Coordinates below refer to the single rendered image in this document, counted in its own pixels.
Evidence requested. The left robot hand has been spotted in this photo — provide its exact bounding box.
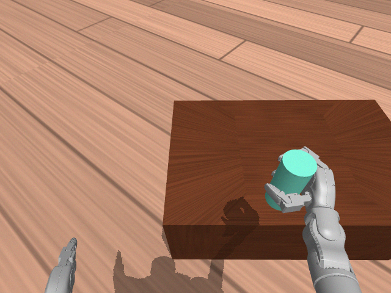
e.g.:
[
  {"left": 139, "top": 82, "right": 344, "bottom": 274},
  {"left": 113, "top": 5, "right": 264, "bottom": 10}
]
[{"left": 45, "top": 237, "right": 77, "bottom": 293}]

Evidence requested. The right robot hand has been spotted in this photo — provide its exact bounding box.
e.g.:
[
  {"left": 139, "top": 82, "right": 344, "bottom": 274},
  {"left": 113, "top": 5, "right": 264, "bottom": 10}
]
[{"left": 264, "top": 146, "right": 335, "bottom": 213}]

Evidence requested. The right robot arm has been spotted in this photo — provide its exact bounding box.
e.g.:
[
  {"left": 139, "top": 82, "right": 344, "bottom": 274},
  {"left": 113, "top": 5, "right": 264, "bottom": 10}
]
[{"left": 302, "top": 206, "right": 362, "bottom": 293}]

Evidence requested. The can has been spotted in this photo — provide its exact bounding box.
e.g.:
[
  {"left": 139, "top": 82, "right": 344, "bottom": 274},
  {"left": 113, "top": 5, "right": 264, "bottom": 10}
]
[{"left": 265, "top": 150, "right": 317, "bottom": 211}]

